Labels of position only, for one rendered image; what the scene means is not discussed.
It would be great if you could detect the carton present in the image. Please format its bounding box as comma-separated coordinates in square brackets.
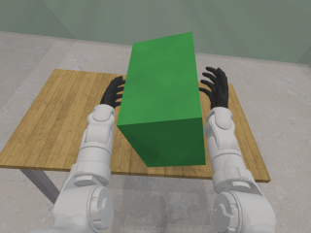
[117, 31, 206, 168]

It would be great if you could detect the right robot forearm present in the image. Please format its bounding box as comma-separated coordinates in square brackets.
[203, 107, 276, 229]

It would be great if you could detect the table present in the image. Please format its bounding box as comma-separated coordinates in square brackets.
[0, 68, 271, 204]

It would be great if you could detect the robot left upper arm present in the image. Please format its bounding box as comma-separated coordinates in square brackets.
[28, 184, 115, 233]

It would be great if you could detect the left robot forearm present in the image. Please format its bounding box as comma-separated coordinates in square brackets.
[52, 104, 116, 223]

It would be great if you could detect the robot left hand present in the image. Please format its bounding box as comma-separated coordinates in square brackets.
[99, 76, 125, 108]

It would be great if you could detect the robot right hand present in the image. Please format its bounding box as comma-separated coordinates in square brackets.
[199, 66, 229, 110]

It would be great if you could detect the robot right upper arm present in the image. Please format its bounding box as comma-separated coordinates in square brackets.
[212, 190, 276, 233]

